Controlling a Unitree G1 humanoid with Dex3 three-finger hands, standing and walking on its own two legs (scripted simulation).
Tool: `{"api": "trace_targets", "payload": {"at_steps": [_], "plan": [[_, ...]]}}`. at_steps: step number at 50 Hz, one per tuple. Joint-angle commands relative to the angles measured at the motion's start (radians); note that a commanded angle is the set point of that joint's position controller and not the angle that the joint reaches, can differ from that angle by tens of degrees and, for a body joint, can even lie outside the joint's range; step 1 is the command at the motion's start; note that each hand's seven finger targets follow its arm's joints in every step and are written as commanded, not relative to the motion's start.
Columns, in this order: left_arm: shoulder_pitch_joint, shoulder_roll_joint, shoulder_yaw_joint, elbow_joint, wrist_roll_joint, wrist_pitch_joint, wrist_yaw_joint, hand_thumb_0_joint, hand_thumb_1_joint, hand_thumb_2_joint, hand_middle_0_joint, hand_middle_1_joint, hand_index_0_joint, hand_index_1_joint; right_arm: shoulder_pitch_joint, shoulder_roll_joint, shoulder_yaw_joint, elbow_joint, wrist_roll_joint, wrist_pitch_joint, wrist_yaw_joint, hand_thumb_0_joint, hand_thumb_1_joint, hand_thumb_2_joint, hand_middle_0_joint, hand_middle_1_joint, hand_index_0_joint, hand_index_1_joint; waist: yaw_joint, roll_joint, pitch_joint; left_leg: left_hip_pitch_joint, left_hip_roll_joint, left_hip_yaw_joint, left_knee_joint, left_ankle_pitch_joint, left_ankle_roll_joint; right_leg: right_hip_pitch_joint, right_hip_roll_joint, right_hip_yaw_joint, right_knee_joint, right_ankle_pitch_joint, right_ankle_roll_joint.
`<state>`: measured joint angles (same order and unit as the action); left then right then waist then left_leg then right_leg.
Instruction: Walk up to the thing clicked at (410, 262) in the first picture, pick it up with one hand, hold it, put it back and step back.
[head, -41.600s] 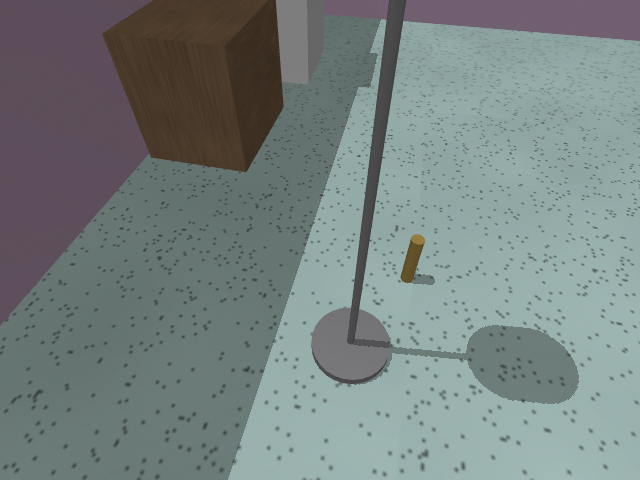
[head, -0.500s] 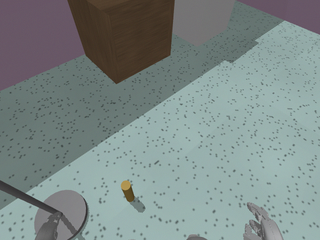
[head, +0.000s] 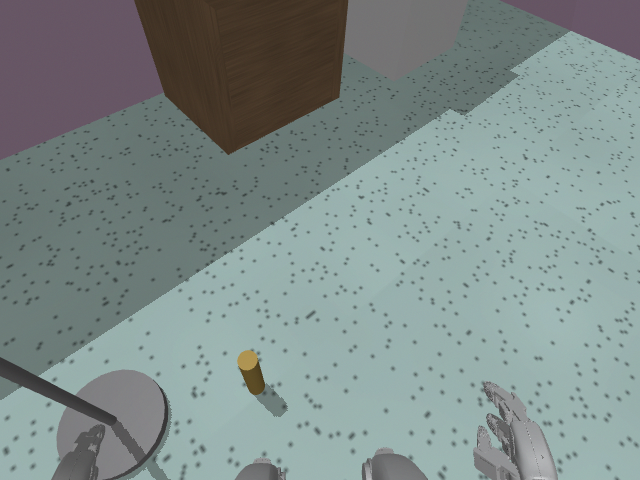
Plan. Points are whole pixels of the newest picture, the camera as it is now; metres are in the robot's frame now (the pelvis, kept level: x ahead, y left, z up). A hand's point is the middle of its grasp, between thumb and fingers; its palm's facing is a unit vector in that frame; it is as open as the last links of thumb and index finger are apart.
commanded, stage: go down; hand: left
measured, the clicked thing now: (252, 374) +0.42 +0.15 -0.58
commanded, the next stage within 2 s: approach in 1.88 s
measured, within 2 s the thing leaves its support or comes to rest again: neither
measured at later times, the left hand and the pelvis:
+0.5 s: hand (133, 406) +0.26 +0.29 -0.18, palm faces +0.03 -0.98 -0.21, open 17.3 cm; pelvis -0.04 +0.00 -0.11, yaw -1 degrees
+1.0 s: hand (139, 377) +0.33 +0.31 -0.24, palm faces +0.00 -0.99 -0.13, open 17.5 cm; pelvis -0.09 -0.01 -0.22, yaw -2 degrees
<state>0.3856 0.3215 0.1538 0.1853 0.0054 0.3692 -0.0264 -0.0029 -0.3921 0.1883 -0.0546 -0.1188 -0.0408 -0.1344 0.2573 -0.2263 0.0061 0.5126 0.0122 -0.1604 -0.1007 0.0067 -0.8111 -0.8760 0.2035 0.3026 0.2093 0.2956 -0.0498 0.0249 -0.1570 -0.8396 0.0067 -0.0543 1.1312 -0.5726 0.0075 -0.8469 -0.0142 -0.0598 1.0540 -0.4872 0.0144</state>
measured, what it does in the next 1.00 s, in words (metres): lowers itself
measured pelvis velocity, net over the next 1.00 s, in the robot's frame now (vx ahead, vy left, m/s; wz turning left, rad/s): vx -0.09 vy -0.01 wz -0.04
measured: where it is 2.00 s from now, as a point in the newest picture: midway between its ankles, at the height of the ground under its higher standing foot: outside the picture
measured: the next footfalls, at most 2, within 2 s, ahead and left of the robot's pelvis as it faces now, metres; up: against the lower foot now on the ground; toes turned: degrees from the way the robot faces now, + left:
none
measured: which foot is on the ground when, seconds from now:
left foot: down 0.00-1.00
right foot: down 0.00-1.00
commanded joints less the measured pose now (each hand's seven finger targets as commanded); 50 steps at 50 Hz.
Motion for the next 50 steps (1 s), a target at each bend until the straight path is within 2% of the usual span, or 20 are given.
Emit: {"api": "trace_targets", "payload": {"at_steps": [1, 6, 9, 11, 15, 17, 19, 20, 22, 23, 24, 28, 31, 34, 36, 37, 38, 46, 48, 50], "plan": [[0.022, 0.171, 0.098, -0.153, 0.004, -0.044, 0.007, 0.0, -0.401, 0.188, -0.041, -0.101, -0.023, -0.119, -0.017, -0.15, -0.065, -0.148, 0.003, -0.068, -0.026, 0.0, -0.838, -0.887, 0.201, 0.301, 0.2, 0.3, -0.001, 0.059, -0.155, 0.082, -0.003, -0.005, -0.174, 0.315, -0.005, 0.138, 0.023, -0.002, -0.11, 0.216, -0.033], [-0.156, 0.207, 0.134, -0.058, -0.001, -0.12, -0.003, 0.0, -0.434, 0.167, -0.045, -0.086, -0.026, -0.105, -0.021, -0.152, -0.06, -0.127, 0.002, -0.091, -0.03, 0.0, -0.85, -0.89, 0.201, 0.3, 0.2, 0.3, -0.03, 0.028, -0.117, -0.017, -0.006, 0.007, -0.107, 0.216, 0.007, 0.047, 0.021, 0.009, -0.079, 0.146, -0.029], [-0.238, 0.234, 0.179, 0.089, -0.027, -0.207, -0.041, 0.0, -0.441, 0.144, -0.051, -0.081, -0.038, -0.094, -0.004, -0.169, -0.064, -0.076, 0.001, -0.109, -0.019, 0.0, -0.883, -0.897, 0.201, 0.3, 0.2, 0.3, -0.027, 0.03, -0.106, -0.109, -0.008, 0.015, -0.051, 0.137, 0.009, -0.037, 0.013, 0.022, -0.016, 0.078, -0.032], [-0.369, 0.26, 0.196, 0.114, -0.049, -0.293, -0.09, 0.0, -0.459, 0.104, -0.06, -0.072, -0.054, -0.078, -0.013, -0.181, -0.069, -0.072, 0.0, -0.124, -0.006, 0.0, -0.9, -0.9, 0.2, 0.3, 0.2, 0.3, -0.024, 0.063, -0.162, -0.154, -0.009, 0.01, 0.0, 0.139, 0.006, -0.098, 0.008, 0.029, 0.058, 0.079, -0.036], [-0.481, 0.367, 0.254, 0.15, -0.068, -0.458, -0.192, 0.0, -0.556, 0.079, -0.076, -0.098, -0.074, -0.099, -0.009, -0.205, -0.07, -0.053, 0.001, -0.143, 0.013, 0.0, -0.907, -0.899, 0.2, 0.3, 0.2, 0.3, 0.005, 0.139, -0.337, -0.183, -0.013, 0.009, 0.097, 0.178, 0.001, -0.192, 0.004, 0.043, 0.203, 0.114, -0.045], [-0.496, 0.397, 0.292, 0.194, -0.078, -0.506, -0.223, 0.0, -0.573, 0.074, -0.078, -0.095, -0.073, -0.097, 0.004, -0.23, -0.08, -0.035, 0.001, -0.131, 0.016, 0.0, -0.898, -0.898, 0.2, 0.3, 0.2, 0.3, 0.017, 0.159, -0.41, -0.163, -0.008, -0.008, 0.128, 0.238, -0.009, -0.233, -0.001, 0.034, 0.261, 0.15, -0.05], [-0.497, 0.365, 0.298, 0.346, -0.089, -0.537, -0.251, 0.0, -0.598, 0.077, -0.08, -0.102, -0.075, -0.105, -0.009, -0.238, -0.073, -0.025, 0.002, -0.115, 0.029, 0.0, -0.896, -0.898, 0.2, 0.3, 0.2, 0.3, 0.016, 0.115, -0.376, -0.243, -0.005, -0.024, 0.17, 0.236, -0.01, -0.318, 0.006, 0.022, 0.311, 0.134, -0.053], [-0.489, 0.396, 0.338, 0.405, -0.098, -0.554, -0.263, 0.0, -0.611, 0.089, -0.084, -0.121, -0.08, -0.123, -0.01, -0.241, -0.068, -0.023, 0.002, -0.108, 0.033, 0.0, -0.898, -0.898, 0.2, 0.3, 0.2, 0.3, 0.03, 0.109, -0.393, -0.281, -0.009, -0.021, 0.196, 0.245, -0.007, -0.325, 0.004, 0.023, 0.33, 0.143, -0.054], [-0.516, 0.403, 0.337, 0.438, -0.104, -0.589, -0.301, 0.0, -0.611, 0.081, -0.083, -0.113, -0.078, -0.116, -0.005, -0.252, -0.073, -0.013, 0.004, -0.089, 0.043, 0.0, -0.878, -0.893, 0.2, 0.3, 0.2, 0.3, 0.038, 0.101, -0.45, -0.296, -0.008, -0.027, 0.222, 0.265, -0.006, -0.335, 0.005, 0.019, 0.366, 0.156, -0.059], [-0.568, 0.461, 0.376, 0.425, -0.108, -0.607, -0.318, 0.0, -0.611, 0.084, -0.079, -0.109, -0.074, -0.114, -0.004, -0.26, -0.074, -0.013, 0.003, -0.082, 0.048, 0.0, -0.874, -0.893, 0.2, 0.3, 0.2, 0.3, 0.042, 0.11, -0.465, -0.314, -0.011, -0.025, 0.237, 0.258, -0.004, -0.344, 0.003, 0.021, 0.376, 0.149, -0.059], [-0.555, 0.453, 0.378, 0.487, -0.116, -0.618, -0.341, 0.0, -0.611, 0.075, -0.083, -0.111, -0.079, -0.114, -0.015, -0.263, -0.073, -0.01, 0.002, -0.08, 0.052, 0.0, -0.875, -0.893, 0.2, 0.3, 0.2, 0.3, 0.042, 0.097, -0.452, -0.337, -0.01, -0.029, 0.255, 0.256, -0.003, -0.37, 0.005, 0.02, 0.4, 0.147, -0.059], [-0.758, 0.543, 0.432, 0.456, -0.139, -0.706, -0.403, 0.0, -0.611, 0.069, -0.073, -0.093, -0.068, -0.096, 0.008, -0.274, -0.071, 0.022, -0.001, -0.073, 0.06, 0.0, -0.882, -0.895, 0.2, 0.3, 0.199, 0.3, 0.01, 0.07, -0.557, -0.405, -0.02, -0.004, 0.36, 0.278, 0.013, -0.384, 0.002, 0.031, 0.45, 0.181, -0.055], [-0.876, 0.57, 0.443, 0.522, -0.148, -0.75, -0.441, 0.0, -0.611, 0.069, -0.066, -0.083, -0.061, -0.086, 0.005, -0.278, -0.066, 0.039, -0.006, -0.071, 0.06, 0.0, -0.885, -0.896, 0.2, 0.3, 0.199, 0.3, -0.017, 0.071, -0.527, -0.486, -0.022, 0.001, 0.401, 0.156, 0.017, -0.463, 0.0, 0.038, 0.472, 0.083, -0.051], [-0.974, 0.619, 0.46, 0.549, -0.145, -0.787, -0.472, 0.0, -0.607, 0.051, -0.068, -0.08, -0.065, -0.079, 0.004, -0.286, -0.055, 0.049, -0.008, -0.068, 0.059, 0.0, -0.878, -0.894, 0.2, 0.3, 0.2, 0.3, -0.018, 0.117, -0.546, -0.503, -0.019, -0.01, 0.411, 0.069, 0.013, -0.531, -0.003, 0.035, 0.507, 0.019, -0.054], [-0.986, 0.626, 0.461, 0.592, -0.145, -0.795, -0.494, 0.0, -0.585, 0.056, -0.065, -0.08, -0.062, -0.078, 0.008, -0.294, -0.049, 0.057, -0.01, -0.063, 0.059, 0.0, -0.877, -0.893, 0.2, 0.3, 0.2, 0.3, -0.013, 0.134, -0.568, -0.497, -0.018, -0.011, 0.433, 0.081, 0.011, -0.572, -0.002, 0.027, 0.534, 0.023, -0.056], [-1.017, 0.67, 0.481, 0.599, -0.14, -0.799, -0.499, 0.0, -0.582, 0.061, -0.067, -0.09, -0.064, -0.088, 0.016, -0.299, -0.044, 0.06, -0.012, -0.062, 0.06, 0.0, -0.88, -0.894, 0.2, 0.3, 0.2, 0.3, -0.017, 0.154, -0.582, -0.513, -0.02, -0.013, 0.446, 0.081, 0.008, -0.582, -0.004, 0.026, 0.552, 0.02, -0.057], [-0.998, 0.648, 0.471, 0.654, -0.141, -0.799, -0.507, 0.0, -0.57, 0.05, -0.068, -0.077, -0.065, -0.074, 0.01, -0.298, -0.04, 0.06, -0.013, -0.06, 0.061, 0.0, -0.88, -0.894, 0.2, 0.299, 0.2, 0.299, -0.021, 0.13, -0.565, -0.538, -0.02, -0.014, 0.453, 0.064, 0.011, -0.594, -0.002, 0.021, 0.561, 0.008, -0.057], [-1.111, 0.785, 0.54, 0.681, -0.147, -0.805, -0.551, 0.0, -0.558, 0.041, -0.064, -0.07, -0.062, -0.066, 0.019, -0.309, -0.017, 0.073, -0.013, -0.044, 0.065, 0.0, -0.89, -0.896, 0.2, 0.299, 0.2, 0.299, -0.02, 0.143, -0.577, -0.678, -0.024, 0.013, 0.536, -0.001, 0.019, -0.622, -0.002, 0.025, 0.619, -0.041, -0.053], [-1.096, 0.755, 0.525, 0.723, -0.154, -0.799, -0.561, 0.0, -0.586, 0.04, -0.063, -0.07, -0.06, -0.067, 0.019, -0.314, -0.015, 0.073, -0.012, -0.044, 0.065, 0.0, -0.897, -0.898, 0.2, 0.299, 0.2, 0.299, -0.031, 0.111, -0.538, -0.725, -0.025, 0.016, 0.551, -0.013, 0.023, -0.636, 0.001, 0.021, 0.621, -0.051, -0.053], [-1.141, 0.785, 0.534, 0.703, -0.157, -0.804, -0.573, 0.0, -0.578, 0.031, -0.065, -0.064, -0.063, -0.06, 0.021, -0.313, -0.01, 0.081, -0.014, -0.043, 0.064, 0.0, -0.9, -0.899, 0.2, 0.299, 0.2, 0.299, -0.034, 0.133, -0.574, -0.722, -0.024, 0.021, 0.582, 0.003, 0.024, -0.638, 0.0, 0.025, 0.638, -0.038, -0.052]]}}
